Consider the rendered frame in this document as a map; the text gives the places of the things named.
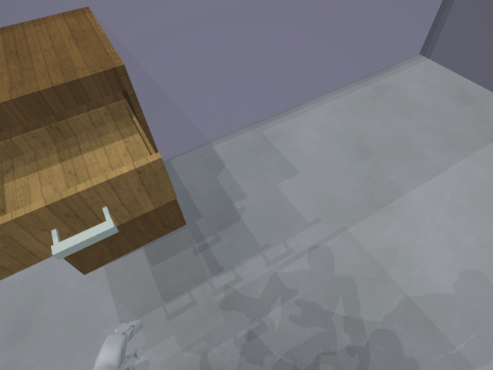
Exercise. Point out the drawer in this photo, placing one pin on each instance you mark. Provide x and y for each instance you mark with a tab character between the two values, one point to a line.
61	176

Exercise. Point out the cabinet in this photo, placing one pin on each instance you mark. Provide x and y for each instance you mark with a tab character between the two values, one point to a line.
60	66

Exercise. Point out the left robot hand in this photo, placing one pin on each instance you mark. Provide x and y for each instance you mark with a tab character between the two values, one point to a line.
113	350

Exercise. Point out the handle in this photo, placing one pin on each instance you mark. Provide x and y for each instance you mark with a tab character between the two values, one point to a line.
64	248

